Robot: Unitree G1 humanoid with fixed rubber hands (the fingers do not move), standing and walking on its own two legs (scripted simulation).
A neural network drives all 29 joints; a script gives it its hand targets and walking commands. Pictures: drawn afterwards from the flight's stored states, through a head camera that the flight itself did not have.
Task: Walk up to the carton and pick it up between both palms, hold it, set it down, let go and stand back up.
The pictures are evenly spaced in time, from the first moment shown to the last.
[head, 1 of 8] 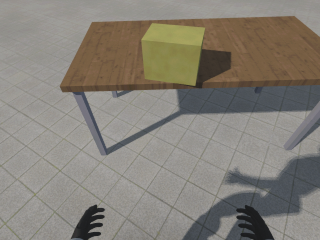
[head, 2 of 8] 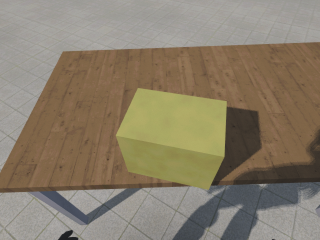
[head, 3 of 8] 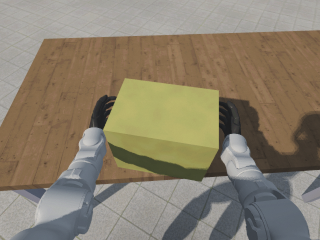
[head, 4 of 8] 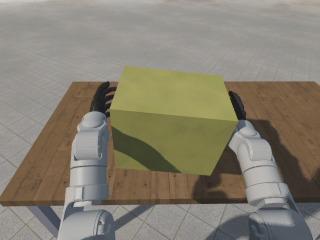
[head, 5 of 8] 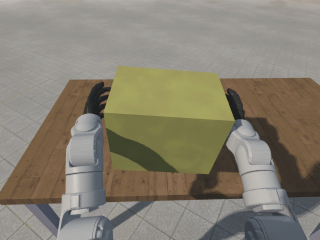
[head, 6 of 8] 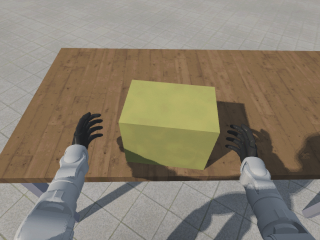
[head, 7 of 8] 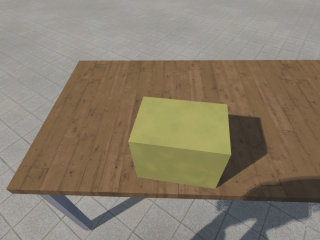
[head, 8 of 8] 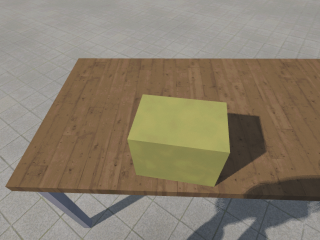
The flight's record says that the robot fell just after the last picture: no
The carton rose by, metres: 0.18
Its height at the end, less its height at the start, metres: +0.00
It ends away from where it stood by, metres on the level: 0.03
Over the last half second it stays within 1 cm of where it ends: yes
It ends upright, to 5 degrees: yes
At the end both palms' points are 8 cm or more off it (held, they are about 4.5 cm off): yes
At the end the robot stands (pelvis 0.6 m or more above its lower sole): yes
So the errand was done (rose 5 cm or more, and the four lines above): yes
